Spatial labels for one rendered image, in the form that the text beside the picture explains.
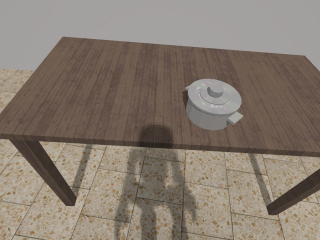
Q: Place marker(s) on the lid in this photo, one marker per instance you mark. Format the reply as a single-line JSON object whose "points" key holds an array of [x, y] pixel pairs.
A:
{"points": [[227, 104]]}

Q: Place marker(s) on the knob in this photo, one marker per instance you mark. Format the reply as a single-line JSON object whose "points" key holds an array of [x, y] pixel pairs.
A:
{"points": [[216, 90]]}

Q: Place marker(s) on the table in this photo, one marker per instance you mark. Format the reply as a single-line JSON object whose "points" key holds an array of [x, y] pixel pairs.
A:
{"points": [[121, 93]]}

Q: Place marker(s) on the pot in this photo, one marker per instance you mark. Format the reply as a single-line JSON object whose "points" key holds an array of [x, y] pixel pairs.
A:
{"points": [[209, 121]]}

